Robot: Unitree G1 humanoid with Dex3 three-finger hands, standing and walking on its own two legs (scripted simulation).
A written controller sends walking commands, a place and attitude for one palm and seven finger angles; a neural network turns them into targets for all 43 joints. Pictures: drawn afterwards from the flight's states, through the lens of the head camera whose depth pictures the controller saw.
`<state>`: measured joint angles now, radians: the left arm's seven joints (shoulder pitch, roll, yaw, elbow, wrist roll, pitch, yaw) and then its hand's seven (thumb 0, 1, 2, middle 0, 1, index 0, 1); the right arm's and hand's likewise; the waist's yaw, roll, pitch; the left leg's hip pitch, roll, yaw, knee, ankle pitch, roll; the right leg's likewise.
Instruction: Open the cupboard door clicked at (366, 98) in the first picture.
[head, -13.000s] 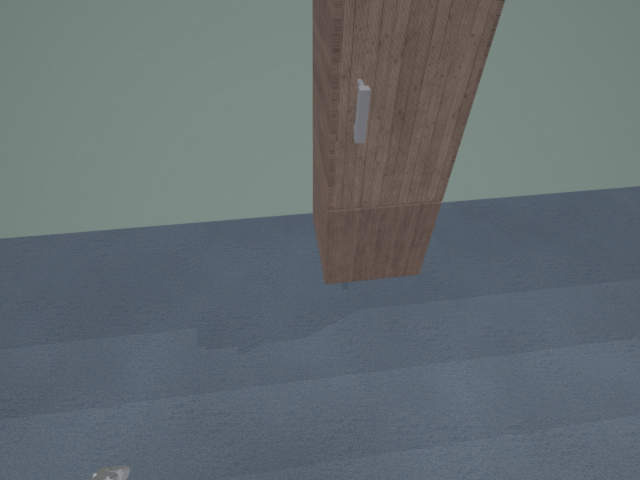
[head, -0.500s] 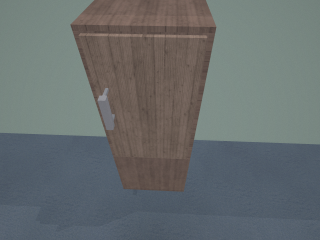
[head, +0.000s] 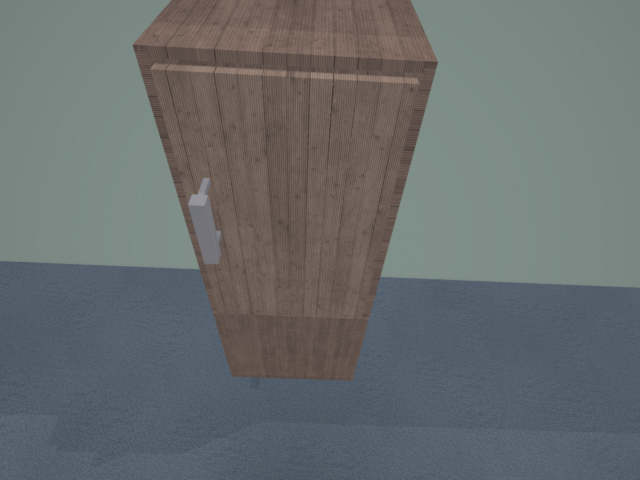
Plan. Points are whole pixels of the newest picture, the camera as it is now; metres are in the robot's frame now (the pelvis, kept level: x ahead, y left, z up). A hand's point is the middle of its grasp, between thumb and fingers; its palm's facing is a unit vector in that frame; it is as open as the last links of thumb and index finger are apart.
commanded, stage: look again from close up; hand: left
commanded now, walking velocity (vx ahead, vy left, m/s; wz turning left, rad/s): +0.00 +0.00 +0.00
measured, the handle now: (209, 221) +0.51 +0.22 +0.00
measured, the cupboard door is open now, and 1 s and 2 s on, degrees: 0 0 0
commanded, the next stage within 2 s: shuffle to correct the standing spot in 0.34 s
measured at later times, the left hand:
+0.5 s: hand out of the picture +0.01 +0.18 -0.18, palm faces +0.00 -0.98 -0.18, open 7.4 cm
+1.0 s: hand out of the picture +0.03 +0.19 -0.17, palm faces -0.02 -0.97 -0.25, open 7.4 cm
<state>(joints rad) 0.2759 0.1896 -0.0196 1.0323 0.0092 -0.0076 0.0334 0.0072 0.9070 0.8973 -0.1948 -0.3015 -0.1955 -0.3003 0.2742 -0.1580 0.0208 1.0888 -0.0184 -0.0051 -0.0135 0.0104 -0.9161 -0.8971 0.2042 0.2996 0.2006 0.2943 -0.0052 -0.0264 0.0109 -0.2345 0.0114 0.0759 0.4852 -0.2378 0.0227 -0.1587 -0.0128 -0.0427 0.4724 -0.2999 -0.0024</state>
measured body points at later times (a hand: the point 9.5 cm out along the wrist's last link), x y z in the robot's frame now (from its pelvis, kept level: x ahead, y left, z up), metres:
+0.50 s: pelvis +0.01 +0.01 +0.00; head +0.02 +0.02 +0.45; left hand +0.01 +0.23 -0.16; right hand +0.04 -0.22 -0.15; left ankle +0.01 +0.10 -0.74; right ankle -0.03 -0.12 -0.74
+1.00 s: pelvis +0.00 +0.00 -0.01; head -0.01 -0.02 +0.44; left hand +0.03 +0.24 -0.15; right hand +0.01 -0.23 -0.17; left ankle +0.01 +0.10 -0.74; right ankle -0.03 -0.12 -0.74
